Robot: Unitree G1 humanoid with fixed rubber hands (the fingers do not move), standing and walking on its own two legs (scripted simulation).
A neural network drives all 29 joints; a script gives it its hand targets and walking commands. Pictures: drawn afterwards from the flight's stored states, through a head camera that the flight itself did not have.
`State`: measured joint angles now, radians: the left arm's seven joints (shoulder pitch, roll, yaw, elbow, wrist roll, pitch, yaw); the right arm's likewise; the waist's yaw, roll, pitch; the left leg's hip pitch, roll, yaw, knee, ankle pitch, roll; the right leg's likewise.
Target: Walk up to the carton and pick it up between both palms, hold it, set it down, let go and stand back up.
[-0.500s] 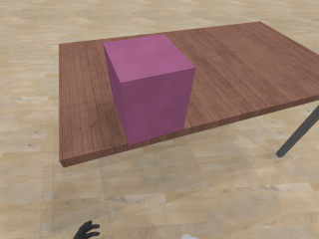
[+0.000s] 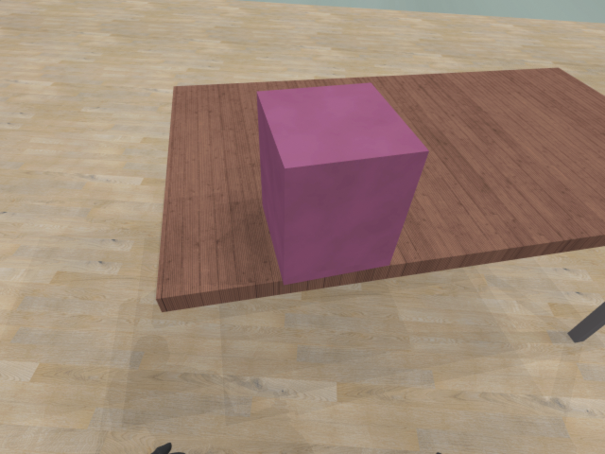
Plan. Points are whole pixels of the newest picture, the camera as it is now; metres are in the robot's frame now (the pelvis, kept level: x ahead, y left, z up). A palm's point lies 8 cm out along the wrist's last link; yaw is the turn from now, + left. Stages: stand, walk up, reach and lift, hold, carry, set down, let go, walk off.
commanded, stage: walk up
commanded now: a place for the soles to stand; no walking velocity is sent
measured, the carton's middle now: (327, 183) +0.55 -0.02 +0.07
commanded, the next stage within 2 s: none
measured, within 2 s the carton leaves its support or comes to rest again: neither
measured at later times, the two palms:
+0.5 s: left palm out of the picture +0.10 +0.22 -0.11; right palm out of the picture +0.10 -0.20 -0.11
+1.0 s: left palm out of the picture +0.14 +0.22 -0.12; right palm out of the picture +0.06 -0.24 -0.10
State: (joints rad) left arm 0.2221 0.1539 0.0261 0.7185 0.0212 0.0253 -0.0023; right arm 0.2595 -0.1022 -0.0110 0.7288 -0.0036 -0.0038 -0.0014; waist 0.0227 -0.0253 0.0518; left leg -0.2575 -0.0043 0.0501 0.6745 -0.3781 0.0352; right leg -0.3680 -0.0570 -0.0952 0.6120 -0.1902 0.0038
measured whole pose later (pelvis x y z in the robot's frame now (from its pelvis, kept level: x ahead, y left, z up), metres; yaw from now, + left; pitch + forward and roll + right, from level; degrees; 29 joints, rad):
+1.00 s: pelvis +0.04 -0.02 +0.01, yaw +5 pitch +0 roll +1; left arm 0.19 0.23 0.03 0.77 0.07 0.09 -0.04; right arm 0.48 -0.07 -0.05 0.74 -0.06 -0.05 -0.10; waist -0.05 -0.10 0.02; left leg -0.18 -0.04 -0.03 0.52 -0.34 0.01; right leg -0.52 -0.06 -0.07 1.01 -0.42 0.04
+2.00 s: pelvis +0.07 -0.15 +0.00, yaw +25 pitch -1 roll +2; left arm 0.39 0.18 0.03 0.75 0.04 0.05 -0.01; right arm 0.29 -0.09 -0.04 0.70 -0.04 -0.01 -0.04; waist 0.01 -0.05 0.00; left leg -0.27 -0.02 0.08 0.65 -0.36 0.02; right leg -0.46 -0.06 -0.02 0.89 -0.46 0.04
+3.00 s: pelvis +0.10 -0.12 +0.00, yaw +9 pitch -1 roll +2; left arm 0.30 0.10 0.03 0.72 0.03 0.01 0.04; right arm 0.25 -0.18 -0.02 0.78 -0.02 0.04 0.01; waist -0.01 0.01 0.05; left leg -0.15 0.02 0.26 0.60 -0.43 0.03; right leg -0.36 0.07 0.19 0.71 -0.32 0.00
